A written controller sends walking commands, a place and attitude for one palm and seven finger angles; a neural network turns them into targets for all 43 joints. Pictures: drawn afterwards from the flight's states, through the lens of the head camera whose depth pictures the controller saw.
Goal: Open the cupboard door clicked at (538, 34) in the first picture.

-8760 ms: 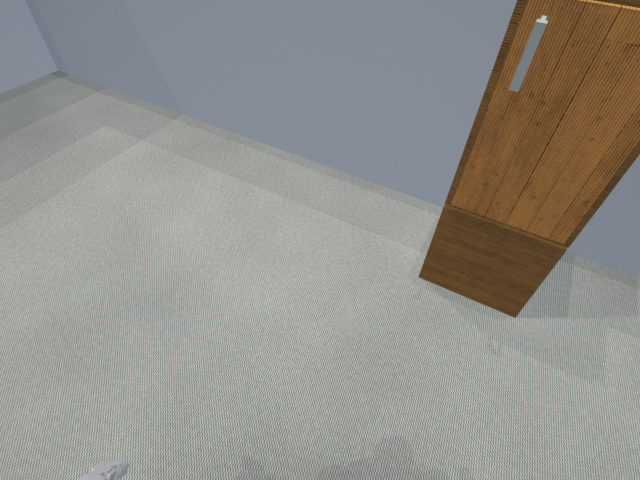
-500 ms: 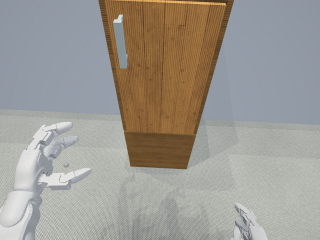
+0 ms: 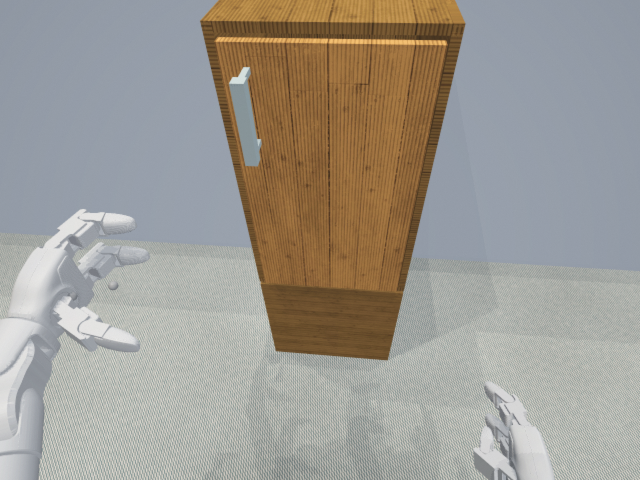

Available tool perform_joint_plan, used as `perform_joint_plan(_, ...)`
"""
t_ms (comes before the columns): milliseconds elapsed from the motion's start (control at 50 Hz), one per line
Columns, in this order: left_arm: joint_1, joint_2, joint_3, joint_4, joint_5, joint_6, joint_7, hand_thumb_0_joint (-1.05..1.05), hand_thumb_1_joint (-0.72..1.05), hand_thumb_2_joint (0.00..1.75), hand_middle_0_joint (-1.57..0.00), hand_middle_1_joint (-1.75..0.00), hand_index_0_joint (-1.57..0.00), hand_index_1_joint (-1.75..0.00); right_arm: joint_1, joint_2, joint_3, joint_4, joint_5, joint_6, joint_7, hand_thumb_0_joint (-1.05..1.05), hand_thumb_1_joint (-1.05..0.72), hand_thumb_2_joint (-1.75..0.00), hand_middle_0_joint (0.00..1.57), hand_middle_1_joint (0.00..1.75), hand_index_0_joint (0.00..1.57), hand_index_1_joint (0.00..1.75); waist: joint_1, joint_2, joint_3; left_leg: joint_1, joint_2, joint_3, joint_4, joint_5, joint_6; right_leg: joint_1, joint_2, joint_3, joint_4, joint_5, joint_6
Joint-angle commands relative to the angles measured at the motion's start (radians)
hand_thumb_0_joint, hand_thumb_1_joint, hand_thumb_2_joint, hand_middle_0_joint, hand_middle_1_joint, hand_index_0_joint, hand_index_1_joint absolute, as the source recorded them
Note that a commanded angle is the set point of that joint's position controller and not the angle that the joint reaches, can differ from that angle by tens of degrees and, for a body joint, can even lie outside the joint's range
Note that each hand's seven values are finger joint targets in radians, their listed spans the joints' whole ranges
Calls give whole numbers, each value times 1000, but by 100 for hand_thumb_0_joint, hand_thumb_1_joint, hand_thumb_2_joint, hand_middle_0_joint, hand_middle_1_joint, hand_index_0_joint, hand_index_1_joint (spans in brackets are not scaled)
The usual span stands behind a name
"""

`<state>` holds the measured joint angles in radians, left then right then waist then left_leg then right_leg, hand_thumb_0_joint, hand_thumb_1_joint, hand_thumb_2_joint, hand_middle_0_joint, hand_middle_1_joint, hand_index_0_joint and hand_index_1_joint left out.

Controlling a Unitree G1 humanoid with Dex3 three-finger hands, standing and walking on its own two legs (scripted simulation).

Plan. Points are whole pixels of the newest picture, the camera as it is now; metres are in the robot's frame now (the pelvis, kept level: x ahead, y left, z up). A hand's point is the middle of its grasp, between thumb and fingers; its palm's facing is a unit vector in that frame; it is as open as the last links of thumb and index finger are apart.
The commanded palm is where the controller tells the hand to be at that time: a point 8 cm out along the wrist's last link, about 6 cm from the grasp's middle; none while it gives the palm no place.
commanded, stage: raise the hand with hooked fingers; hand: left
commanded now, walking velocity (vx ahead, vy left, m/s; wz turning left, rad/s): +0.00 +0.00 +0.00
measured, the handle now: (249, 118) +0.60 +0.18 +0.16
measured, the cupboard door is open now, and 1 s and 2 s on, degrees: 0 0 0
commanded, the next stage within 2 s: move the hooked fingers beside the handle in 0.68 s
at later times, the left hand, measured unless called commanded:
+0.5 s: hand (96, 266) +0.28 +0.27 +0.17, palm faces +0.06 -1.00 -0.04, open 14.0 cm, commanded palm +0.25 +0.31 +0.17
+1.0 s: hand (103, 248) +0.30 +0.27 +0.17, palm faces +0.04 -1.00 -0.04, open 14.0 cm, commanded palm +0.28 +0.32 +0.17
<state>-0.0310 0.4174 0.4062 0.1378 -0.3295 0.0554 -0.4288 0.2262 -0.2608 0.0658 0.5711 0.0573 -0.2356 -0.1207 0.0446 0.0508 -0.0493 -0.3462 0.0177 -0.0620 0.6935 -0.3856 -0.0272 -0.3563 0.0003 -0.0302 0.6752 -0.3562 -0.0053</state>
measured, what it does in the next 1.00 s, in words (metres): stands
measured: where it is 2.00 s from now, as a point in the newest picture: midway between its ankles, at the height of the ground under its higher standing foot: outside the picture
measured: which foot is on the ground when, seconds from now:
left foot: down 0.00-1.00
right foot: down 0.00-1.00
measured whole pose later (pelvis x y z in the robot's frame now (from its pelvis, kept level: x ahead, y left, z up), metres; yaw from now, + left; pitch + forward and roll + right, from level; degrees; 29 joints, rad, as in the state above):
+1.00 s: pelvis -0.02 +0.00 +0.01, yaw +0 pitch +0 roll -1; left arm -0.31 0.45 0.40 0.37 -0.27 0.06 -0.43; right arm 0.24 -0.26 0.09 0.61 0.06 -0.24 -0.15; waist 0.04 0.03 -0.01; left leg -0.29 0.01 -0.06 0.61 -0.31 -0.02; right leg -0.30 -0.01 -0.03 0.59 -0.28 0.00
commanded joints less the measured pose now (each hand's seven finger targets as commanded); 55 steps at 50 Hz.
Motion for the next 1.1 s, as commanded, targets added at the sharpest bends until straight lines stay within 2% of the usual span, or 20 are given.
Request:
perform_joint_plan(0, -318, 308, 172, -254, -40, -99, 4, 0, -50, 30, -30, -120, -30, -120, -68, -119, -48, -161, -1, -53, -9, 0, -90, -90, 20, 30, 20, 30, 5, 4, -262, 109, -38, 49, -87, 391, 49, 174, 10, -4, -89, 437, -6)
perform_joint_plan(20, -330, 330, 191, -244, -48, -109, 3, 0, -50, 30, -30, -120, -30, -120, -71, -118, -47, -154, -5, -53, -8, 0, -90, -90, 20, 30, 20, 30, 9, -4, -255, 105, -37, 51, -84, 386, 51, 183, 11, 7, -96, 447, -3)
perform_joint_plan(80, -376, 308, 166, -137, -47, -102, -13, 0, -50, 30, -30, -120, -30, -120, -73, -122, -46, -135, 5, -50, -14, 0, -90, -90, 20, 30, 20, 30, -6, 1, -183, 90, -36, 57, -109, 319, 50, 146, 6, 10, -123, 379, -1)
perform_joint_plan(160, -442, 318, 119, -9, -25, -16, -42, 0, -50, 30, -30, -120, -30, -120, -81, -134, -42, -133, 21, -33, -23, 0, -90, -90, 20, 30, 20, 30, -15, -3, -96, 56, -35, 57, -132, 224, 53, 104, -6, 37, -176, 234, 2)
perform_joint_plan(240, -376, 302, 111, -29, -23, 17, -55, 0, -50, 30, -30, -120, -30, -120, -87, -135, -48, -163, 22, -30, -11, 0, -90, -90, 20, 30, 20, 30, 2, -22, -166, 72, -37, 57, -128, 255, 54, 140, -10, 39, -165, 262, 2)
perform_joint_plan(320, -379, 350, 185, -115, -42, -42, -31, 0, -50, 30, -30, -120, -30, -120, -93, -130, -48, -176, 9, -35, -1, 0, -90, -90, 20, 30, 20, 30, 17, -57, -196, 71, -36, 56, -131, 255, 51, 165, -3, 42, -166, 237, 1)
perform_joint_plan(360, -398, 362, 212, -142, -44, -75, -12, 0, -50, 30, -30, -120, -30, -120, -90, -128, -48, -175, 5, -41, -1, 0, -90, -90, 20, 30, 20, 30, 18, -22, -204, 80, -37, 59, -136, 250, 52, 165, -1, 42, -164, 233, -1)
perform_joint_plan(440, -433, 337, 173, -127, -14, -79, 18, 0, -50, 30, -30, -120, -30, -120, -91, -125, -43, -164, 7, -46, -10, 0, -90, -90, 20, 30, 20, 30, 5, 54, -122, 84, -34, 59, -167, 203, 49, 114, 6, 20, -178, 170, -10)
perform_joint_plan(500, -437, 300, 122, -123, 2, -56, 13, 0, -50, 30, -30, -120, -30, -120, -85, -126, -42, -162, 12, -52, -22, 0, -90, -90, 20, 30, 20, 30, -7, 87, -120, 109, -34, 54, -179, 174, 49, 97, 9, 11, -187, 138, -12)
perform_joint_plan(580, -436, 305, 121, -127, -3, -42, -6, 0, -50, 30, -30, -120, -30, -120, -82, -131, -39, -160, 9, -58, -28, 0, -90, -90, 20, 30, 20, 30, -6, 53, -150, 125, -33, 43, -186, 190, 49, 116, 15, -1, -184, 164, -12)
perform_joint_plan(640, -423, 312, 134, -103, -16, -46, -16, 0, -50, 30, -30, -120, -30, -120, -84, -132, -36, -154, 8, -60, -27, 0, -90, -90, 20, 30, 20, 30, -3, 13, -131, 117, -32, 35, -193, 191, 48, 117, 19, -6, -188, 163, -13)
perform_joint_plan(720, -416, 308, 139, -84, -19, -46, -20, 0, -50, 30, -30, -120, -30, -120, -81, -131, -35, -150, 6, -60, -24, 0, -90, -90, 20, 30, 20, 30, 1, 11, -133, 122, -33, 35, -192, 218, 46, 123, 22, -14, -181, 199, -15)
perform_joint_plan(760, -429, 299, 128, -72, -16, -42, -20, 0, -50, 30, -30, -120, -30, -120, -82, -129, -34, -148, 8, -61, -22, 0, -90, -90, 20, 30, 20, 30, -2, 31, -116, 123, -33, 33, -198, 207, 45, 107, 20, -16, -182, 191, -17)
perform_joint_plan(820, -560, 271, 65, -59, -3, -44, -14, 0, -50, 30, -30, -120, -30, -120, -78, -131, -32, -134, 10, -59, -29, 0, -90, -90, 20, 30, 20, 30, -32, 38, -96, 129, -31, 30, -194, 173, 45, 69, 22, -10, -193, 151, -14)
perform_joint_plan(880, -654, 285, 52, -7, 18, -54, -4, 0, -50, 30, -30, -120, -30, -120, -66, -136, -33, -118, 10, -60, -40, 0, -90, -90, 20, 30, 20, 30, -47, 36, -111, 134, -31, 21, -194, 158, 44, 56, 17, -14, -192, 132, -15)
perform_joint_plan(940, -711, 295, 43, 19, 30, -70, 4, 0, -50, 30, -30, -120, -30, -120, -63, -136, -31, -112, 5, -60, -39, 0, -90, -90, 20, 30, 20, 30, -45, 52, -169, 145, -33, 20, -186, 189, 44, 77, 12, -9, -184, 167, -18)
perform_joint_plan(960, -719, 327, 70, 35, 37, -78, 8, 0, -50, 30, -30, -120, -30, -120, -58, -138, -34, -108, 4, -58, -40, 0, -90, -90, 20, 30, 20, 30, -40, 63, -189, 148, -34, 21, -182, 209, 43, 91, 12, -9, -178, 188, -20)
perform_joint_plan(980, -709, 313, 60, 55, 40, -78, 6, 0, -50, 30, -30, -120, -30, -120, -56, -137, -32, -111, 2, -55, -38, 0, -90, -90, 20, 30, 20, 30, -37, 51, -203, 146, -35, 22, -180, 227, 43, 99, 11, -11, -170, 211, -21)
perform_joint_plan(1040, -737, 337, 73, 149, 44, -78, 12, 0, -50, 30, -30, -120, -30, -120, -48, -142, -32, -103, 3, -41, -34, 0, -90, -90, 20, 30, 20, 30, -41, 16, -178, 103, -34, 28, -175, 218, 44, 95, 9, -6, -173, 214, -18)
perform_joint_plan(1080, -738, 357, 96, 185, 48, -80, 13, 0, -50, 30, -30, -120, -30, -120, -37, -146, -38, -107, 1, -33, -28, 0, -90, -90, 20, 30, 20, 30, -33, 13, -210, 97, -34, 32, -169, 245, 44, 110, 7, -6, -159, 252, -19)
